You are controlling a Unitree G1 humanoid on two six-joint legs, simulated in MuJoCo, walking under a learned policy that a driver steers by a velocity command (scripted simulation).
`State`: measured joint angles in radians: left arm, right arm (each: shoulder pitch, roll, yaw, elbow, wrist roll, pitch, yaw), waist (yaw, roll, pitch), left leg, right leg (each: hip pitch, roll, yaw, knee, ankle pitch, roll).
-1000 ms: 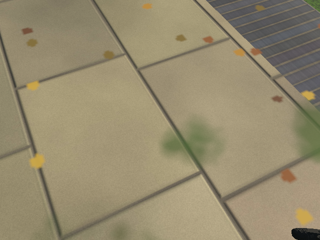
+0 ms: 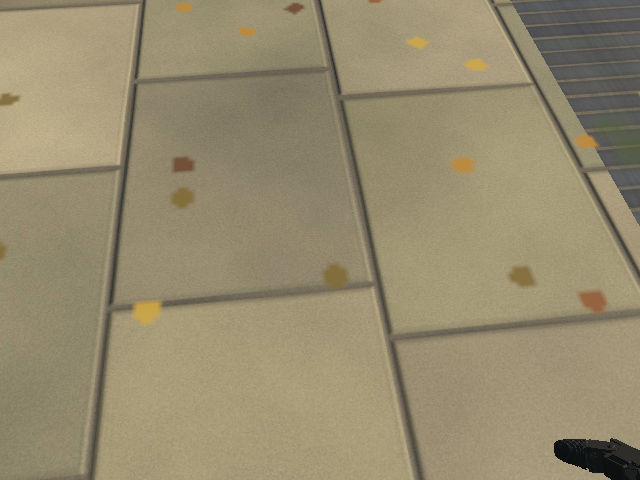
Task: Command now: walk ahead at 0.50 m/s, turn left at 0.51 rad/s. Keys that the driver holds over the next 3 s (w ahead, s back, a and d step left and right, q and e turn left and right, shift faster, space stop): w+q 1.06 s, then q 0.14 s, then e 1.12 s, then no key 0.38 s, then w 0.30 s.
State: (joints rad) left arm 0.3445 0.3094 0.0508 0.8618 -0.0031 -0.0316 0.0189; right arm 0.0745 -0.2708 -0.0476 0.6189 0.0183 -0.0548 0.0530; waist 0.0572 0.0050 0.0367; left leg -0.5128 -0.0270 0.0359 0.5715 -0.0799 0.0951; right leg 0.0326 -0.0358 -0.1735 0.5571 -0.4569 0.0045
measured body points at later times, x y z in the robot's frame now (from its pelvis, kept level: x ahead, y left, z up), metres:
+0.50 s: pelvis +0.29 -0.02 +0.00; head +0.32 -0.01 +0.45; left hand +0.43 +0.28 -0.06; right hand +0.42 -0.29 -0.11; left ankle +0.13 +0.08 -0.68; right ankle +0.41 -0.10 -0.72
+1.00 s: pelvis +0.51 +0.12 +0.00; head +0.54 +0.15 +0.45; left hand +0.37 +0.38 -0.13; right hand +0.84 +0.04 -0.07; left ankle +0.56 +0.24 -0.72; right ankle +0.43 -0.10 -0.68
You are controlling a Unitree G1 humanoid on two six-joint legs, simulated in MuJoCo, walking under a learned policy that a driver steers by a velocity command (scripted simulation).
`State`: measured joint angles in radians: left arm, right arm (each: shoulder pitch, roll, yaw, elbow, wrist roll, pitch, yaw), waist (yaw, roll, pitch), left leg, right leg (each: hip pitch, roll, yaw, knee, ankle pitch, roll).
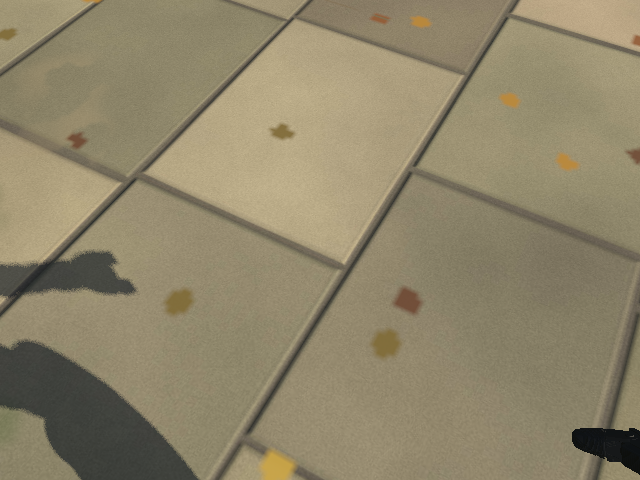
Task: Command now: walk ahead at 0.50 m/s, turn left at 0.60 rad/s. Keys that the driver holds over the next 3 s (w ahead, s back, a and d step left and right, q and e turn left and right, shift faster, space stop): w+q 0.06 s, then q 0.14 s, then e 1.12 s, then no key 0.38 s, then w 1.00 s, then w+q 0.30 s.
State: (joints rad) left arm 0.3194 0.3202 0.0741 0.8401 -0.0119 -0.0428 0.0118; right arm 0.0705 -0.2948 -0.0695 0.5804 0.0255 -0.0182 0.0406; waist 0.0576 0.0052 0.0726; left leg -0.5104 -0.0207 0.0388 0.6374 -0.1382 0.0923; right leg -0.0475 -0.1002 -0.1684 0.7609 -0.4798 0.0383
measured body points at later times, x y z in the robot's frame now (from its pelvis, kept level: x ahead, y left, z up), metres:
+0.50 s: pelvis +0.23 -0.01 +0.01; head +0.26 -0.01 +0.46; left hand +0.37 +0.27 -0.08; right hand +0.38 -0.27 -0.10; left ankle +0.11 +0.08 -0.67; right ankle +0.34 -0.09 -0.71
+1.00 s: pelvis +0.26 +0.04 +0.03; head +0.29 +0.06 +0.48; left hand +0.45 +0.31 -0.08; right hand +0.34 -0.26 -0.06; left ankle +0.29 +0.15 -0.71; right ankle +0.24 -0.10 -0.63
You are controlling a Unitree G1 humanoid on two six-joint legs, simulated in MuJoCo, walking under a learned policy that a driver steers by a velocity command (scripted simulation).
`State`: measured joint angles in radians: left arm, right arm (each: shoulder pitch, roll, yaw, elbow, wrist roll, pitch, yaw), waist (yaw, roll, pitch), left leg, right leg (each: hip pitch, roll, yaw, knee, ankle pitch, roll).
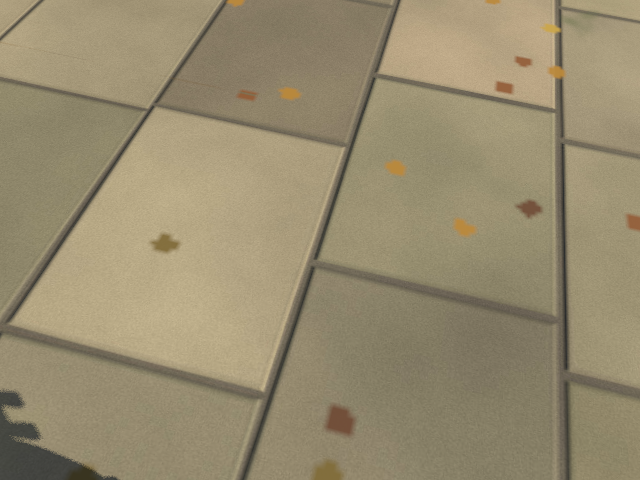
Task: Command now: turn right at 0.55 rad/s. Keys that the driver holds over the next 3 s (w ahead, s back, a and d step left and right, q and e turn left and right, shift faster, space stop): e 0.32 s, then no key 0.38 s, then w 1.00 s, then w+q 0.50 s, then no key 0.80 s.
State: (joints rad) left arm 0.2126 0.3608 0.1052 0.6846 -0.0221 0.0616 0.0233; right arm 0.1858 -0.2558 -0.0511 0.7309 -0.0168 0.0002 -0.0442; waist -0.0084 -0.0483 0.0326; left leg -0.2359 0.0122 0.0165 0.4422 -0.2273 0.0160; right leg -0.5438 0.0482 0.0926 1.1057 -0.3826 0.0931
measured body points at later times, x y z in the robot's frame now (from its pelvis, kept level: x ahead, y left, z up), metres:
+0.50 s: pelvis +0.00 -0.05 +0.00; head +0.03 -0.08 +0.45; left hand +0.23 +0.18 -0.08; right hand +0.05 -0.36 -0.12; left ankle +0.04 +0.10 -0.68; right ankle -0.02 -0.14 -0.74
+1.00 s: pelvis +0.05 -0.06 -0.01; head +0.05 -0.07 +0.44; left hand +0.21 +0.19 -0.11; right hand +0.06 -0.35 -0.14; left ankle +0.04 +0.09 -0.73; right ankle +0.00 -0.14 -0.74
